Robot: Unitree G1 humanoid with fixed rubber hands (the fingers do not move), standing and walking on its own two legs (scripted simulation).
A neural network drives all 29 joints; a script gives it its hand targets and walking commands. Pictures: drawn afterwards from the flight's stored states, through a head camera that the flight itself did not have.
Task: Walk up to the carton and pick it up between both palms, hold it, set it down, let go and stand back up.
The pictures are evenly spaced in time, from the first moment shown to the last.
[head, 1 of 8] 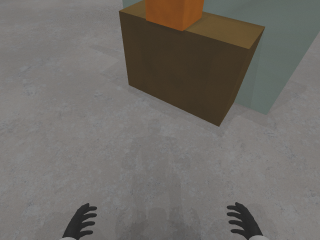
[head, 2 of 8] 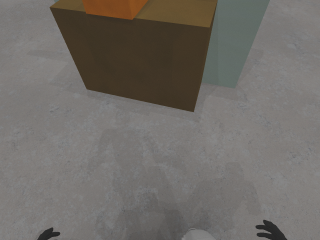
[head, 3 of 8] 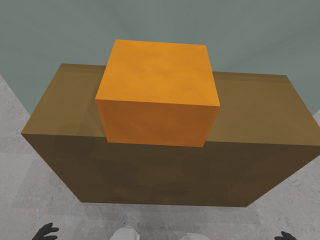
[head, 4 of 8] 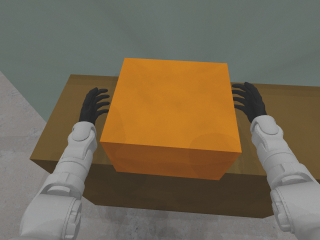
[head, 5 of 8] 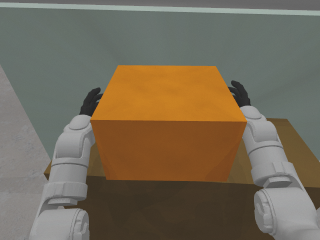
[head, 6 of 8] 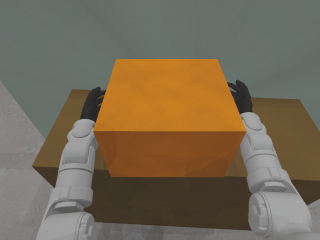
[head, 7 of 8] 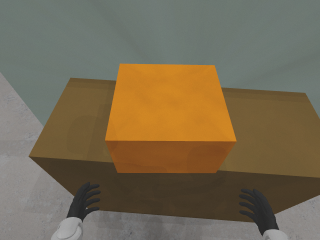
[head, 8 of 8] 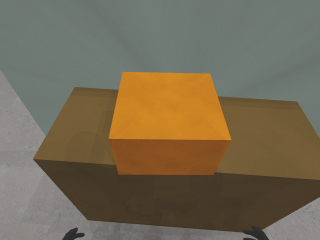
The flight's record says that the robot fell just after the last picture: no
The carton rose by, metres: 0.15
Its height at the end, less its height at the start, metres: +0.00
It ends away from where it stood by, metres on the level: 0.00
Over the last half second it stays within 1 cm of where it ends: yes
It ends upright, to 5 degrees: yes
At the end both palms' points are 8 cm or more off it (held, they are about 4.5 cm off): yes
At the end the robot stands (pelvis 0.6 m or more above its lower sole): yes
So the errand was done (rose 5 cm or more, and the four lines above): yes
